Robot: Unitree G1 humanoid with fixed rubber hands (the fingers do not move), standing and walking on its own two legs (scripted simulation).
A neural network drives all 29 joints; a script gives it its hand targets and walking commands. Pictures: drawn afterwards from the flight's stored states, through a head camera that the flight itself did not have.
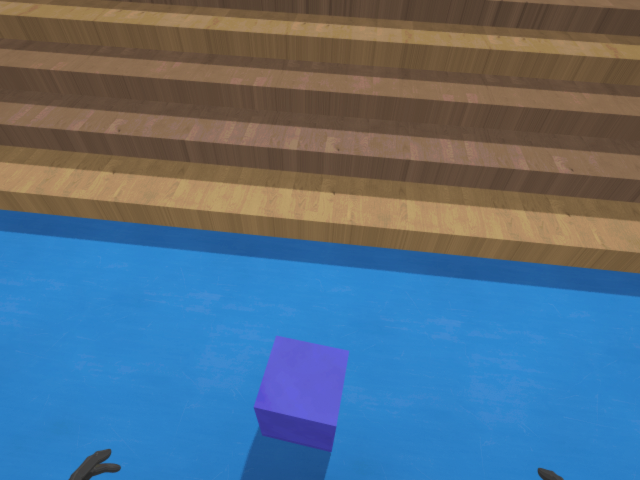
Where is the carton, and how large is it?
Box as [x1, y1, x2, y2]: [254, 336, 348, 451]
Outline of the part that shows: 276,336 254,404 254,409 262,435 331,451 348,351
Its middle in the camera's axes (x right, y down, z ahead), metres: -0.04 +0.45 +1.11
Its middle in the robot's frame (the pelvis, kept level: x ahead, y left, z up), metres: +0.45 +0.04 -0.66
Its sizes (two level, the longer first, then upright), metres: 0.210 0.200 0.250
